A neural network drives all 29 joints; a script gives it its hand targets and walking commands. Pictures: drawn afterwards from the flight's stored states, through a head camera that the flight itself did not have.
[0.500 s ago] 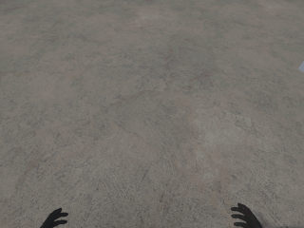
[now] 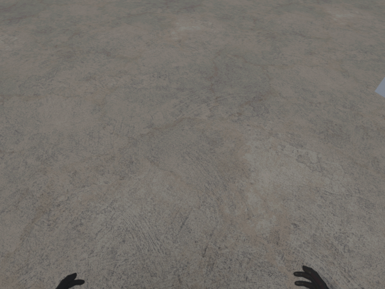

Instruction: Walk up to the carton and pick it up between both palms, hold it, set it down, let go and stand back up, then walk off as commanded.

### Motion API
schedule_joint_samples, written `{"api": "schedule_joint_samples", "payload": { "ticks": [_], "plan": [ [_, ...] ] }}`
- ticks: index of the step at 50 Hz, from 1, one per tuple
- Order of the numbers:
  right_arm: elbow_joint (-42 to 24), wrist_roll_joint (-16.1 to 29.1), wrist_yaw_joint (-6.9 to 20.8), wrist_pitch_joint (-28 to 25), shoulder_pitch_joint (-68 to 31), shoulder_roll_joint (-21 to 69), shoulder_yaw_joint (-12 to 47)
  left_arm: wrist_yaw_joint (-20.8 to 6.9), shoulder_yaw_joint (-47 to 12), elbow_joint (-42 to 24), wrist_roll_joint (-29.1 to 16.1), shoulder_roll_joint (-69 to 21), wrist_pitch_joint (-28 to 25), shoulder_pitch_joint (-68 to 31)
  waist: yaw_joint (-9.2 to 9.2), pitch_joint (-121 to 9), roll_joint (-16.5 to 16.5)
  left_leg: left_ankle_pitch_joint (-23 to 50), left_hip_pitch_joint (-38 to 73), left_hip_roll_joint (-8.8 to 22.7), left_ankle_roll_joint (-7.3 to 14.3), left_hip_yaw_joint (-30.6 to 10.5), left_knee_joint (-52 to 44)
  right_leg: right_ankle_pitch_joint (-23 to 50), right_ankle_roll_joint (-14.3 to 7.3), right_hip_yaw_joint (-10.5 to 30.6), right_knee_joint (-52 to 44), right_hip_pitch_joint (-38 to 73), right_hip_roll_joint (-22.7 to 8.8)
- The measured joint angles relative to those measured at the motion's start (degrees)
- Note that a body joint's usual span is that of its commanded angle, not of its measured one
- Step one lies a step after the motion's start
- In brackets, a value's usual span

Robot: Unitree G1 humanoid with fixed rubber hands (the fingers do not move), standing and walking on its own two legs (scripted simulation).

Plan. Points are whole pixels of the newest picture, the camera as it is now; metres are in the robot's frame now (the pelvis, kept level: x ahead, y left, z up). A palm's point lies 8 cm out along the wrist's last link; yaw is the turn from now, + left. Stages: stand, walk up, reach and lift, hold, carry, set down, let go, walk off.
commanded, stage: stand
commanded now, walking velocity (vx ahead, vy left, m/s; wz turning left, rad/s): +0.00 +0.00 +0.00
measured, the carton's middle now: out of the picture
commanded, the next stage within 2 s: walk up in 0.42 s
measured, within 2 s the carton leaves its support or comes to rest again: neither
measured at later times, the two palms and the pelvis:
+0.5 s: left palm out of the picture +0.08 +0.28 -0.10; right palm out of the picture +0.09 -0.27 -0.10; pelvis -0.01 +0.00 +0.00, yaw +0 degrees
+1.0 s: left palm (103, 269) +0.18 +0.20 -0.08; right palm out of the picture +0.03 -0.48 -0.10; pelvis +0.02 -0.12 -0.01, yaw -15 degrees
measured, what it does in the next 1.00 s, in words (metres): steps to the right, turning right: right foot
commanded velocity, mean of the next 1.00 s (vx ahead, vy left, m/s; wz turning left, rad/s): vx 0.00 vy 0.00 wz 0.00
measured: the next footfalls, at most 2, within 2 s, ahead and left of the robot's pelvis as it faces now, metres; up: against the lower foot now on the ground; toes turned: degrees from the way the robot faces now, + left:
right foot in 0.96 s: +0.07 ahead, -0.27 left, +0.00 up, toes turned -18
left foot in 1.30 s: +0.22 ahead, -0.16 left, +0.00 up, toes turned -18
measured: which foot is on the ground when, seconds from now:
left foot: down 0.00-0.96, up 0.98-1.00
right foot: down 0.00-0.62, up 0.64-0.94, down 0.96-1.00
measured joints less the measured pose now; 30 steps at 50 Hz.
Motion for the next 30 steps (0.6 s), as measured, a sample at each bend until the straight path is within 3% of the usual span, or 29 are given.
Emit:
{"api": "schedule_joint_samples", "payload": {
  "ticks": [30],
  "plan": [
    [3.87,0.0,0.04,0.0,0.0,-0.04,0.0,0.0,-0.61,4.13,0.0,0.05,0.0,0.0,0.0,0.0,0.0,0.92,0.0,0.01,0.0,0.0,0.0,0.92,0.0,0.0,0.0,0.0,0.0]
  ]
}}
